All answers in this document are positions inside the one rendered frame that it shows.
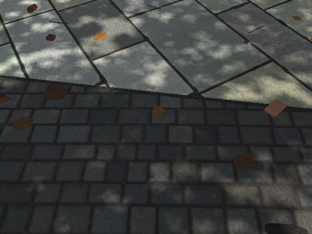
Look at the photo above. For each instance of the robot right hand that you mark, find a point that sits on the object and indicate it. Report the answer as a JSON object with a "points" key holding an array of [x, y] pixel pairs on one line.
{"points": [[282, 228]]}

